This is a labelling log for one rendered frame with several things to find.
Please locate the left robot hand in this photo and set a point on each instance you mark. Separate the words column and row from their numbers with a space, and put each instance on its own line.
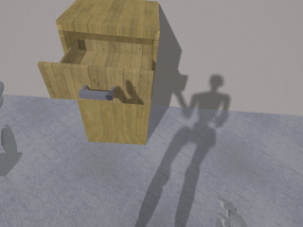
column 11, row 157

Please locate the right robot hand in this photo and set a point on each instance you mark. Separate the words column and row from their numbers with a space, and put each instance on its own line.
column 233, row 220

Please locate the handle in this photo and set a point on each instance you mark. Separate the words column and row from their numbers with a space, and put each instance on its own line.
column 99, row 95

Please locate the cabinet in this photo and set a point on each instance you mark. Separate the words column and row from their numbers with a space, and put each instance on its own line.
column 119, row 21

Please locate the drawer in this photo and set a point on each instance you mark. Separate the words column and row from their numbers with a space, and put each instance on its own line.
column 101, row 65

